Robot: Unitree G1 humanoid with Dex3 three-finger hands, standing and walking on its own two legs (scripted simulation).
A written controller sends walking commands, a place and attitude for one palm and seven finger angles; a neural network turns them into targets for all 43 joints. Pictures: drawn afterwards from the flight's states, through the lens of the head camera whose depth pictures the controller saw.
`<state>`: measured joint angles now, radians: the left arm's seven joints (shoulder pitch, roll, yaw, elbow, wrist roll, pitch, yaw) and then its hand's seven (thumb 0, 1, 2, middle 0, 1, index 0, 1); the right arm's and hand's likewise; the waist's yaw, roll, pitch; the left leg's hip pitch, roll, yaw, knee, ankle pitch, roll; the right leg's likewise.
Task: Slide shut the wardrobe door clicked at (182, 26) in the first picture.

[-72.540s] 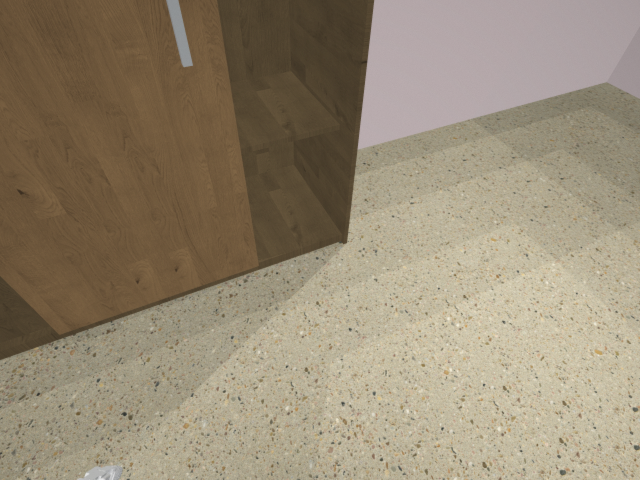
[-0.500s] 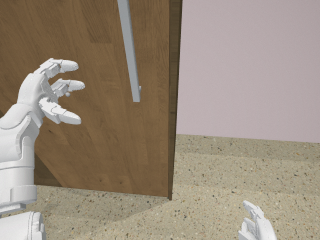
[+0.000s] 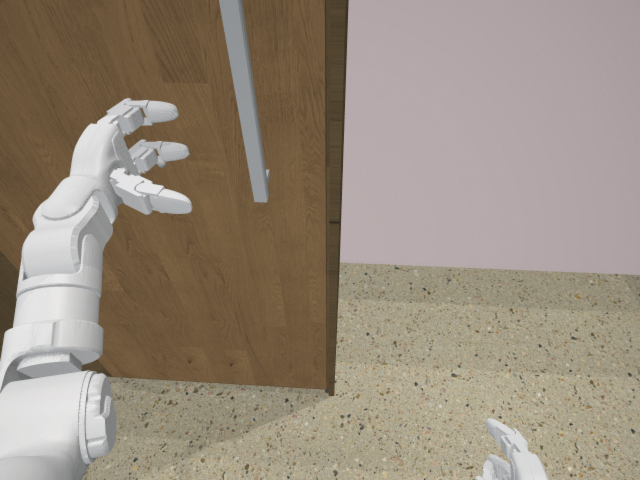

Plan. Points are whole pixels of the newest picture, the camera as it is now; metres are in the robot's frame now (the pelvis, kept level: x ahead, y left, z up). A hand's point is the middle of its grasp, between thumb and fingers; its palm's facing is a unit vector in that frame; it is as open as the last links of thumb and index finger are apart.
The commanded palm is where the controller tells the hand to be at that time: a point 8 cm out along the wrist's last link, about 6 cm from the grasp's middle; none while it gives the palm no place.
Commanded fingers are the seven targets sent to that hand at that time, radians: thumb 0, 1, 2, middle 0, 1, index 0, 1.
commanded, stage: move the hooked fingers beside the handle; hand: left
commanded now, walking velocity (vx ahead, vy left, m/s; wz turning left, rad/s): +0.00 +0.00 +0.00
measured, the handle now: (251, 102) +0.52 +0.12 +0.24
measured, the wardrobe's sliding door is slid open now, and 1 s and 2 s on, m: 0.00 0.00 0.00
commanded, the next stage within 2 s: feel for the door with the fingertips in 1.22 s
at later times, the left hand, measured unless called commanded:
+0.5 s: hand (203, 135) +0.46 +0.17 +0.22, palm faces +0.01 -1.00 +0.00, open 14.0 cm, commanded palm +0.44 +0.23 +0.22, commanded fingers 0.00 -0.50 0.30 -0.30 -1.20 -0.30 -1.20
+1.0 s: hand (187, 144) +0.45 +0.19 +0.22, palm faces +0.01 -1.00 +0.00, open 14.0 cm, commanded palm +0.43 +0.24 +0.22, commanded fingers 0.00 -0.50 0.30 -0.30 -1.20 -0.30 -1.20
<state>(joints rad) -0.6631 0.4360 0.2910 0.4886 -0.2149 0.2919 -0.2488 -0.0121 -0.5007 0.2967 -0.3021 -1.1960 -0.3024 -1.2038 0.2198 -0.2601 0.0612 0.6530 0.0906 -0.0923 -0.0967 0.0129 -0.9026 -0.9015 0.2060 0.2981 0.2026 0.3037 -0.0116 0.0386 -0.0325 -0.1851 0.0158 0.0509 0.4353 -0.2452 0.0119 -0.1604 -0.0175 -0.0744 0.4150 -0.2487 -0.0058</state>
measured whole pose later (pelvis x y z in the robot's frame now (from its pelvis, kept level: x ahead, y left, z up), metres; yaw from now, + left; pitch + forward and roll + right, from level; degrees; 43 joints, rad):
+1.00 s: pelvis +0.00 +0.00 +0.00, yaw -1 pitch +2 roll -1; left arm -0.84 0.43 0.29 0.78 -0.17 0.16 -0.22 -0.01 -0.50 0.30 -0.30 -1.20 -0.30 -1.20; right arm 0.28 -0.27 0.03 0.68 0.08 -0.10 -0.08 0.01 -0.90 -0.90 0.21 0.30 0.20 0.30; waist -0.04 0.03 -0.05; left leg -0.24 0.03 0.06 0.45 -0.25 0.01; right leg -0.21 -0.01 -0.06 0.41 -0.24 -0.01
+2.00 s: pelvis +0.00 +0.00 +0.00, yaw -1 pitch +2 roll -1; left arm -0.92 0.38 0.26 0.84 -0.15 0.12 -0.13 -0.01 -0.50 0.30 -0.30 -1.20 -0.30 -1.20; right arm 0.29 -0.25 0.04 0.69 0.06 -0.08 -0.08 0.01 -0.90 -0.90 0.21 0.30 0.20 0.30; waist -0.05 0.03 -0.05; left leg -0.24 0.03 0.06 0.45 -0.25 0.01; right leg -0.22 0.00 -0.06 0.42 -0.24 -0.01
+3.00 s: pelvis +0.00 +0.00 +0.00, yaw -1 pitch +3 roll -1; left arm -0.91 0.29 0.21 0.77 -0.15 0.14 -0.08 -0.01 -0.50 0.30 -0.30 -1.20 -0.30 -1.20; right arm 0.28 -0.25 0.02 0.69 0.06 -0.10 -0.06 0.01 -0.90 -0.90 0.21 0.30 0.20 0.30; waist -0.04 0.03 -0.05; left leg -0.26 0.02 0.06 0.46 -0.25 0.02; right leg -0.23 -0.01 -0.06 0.42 -0.24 0.00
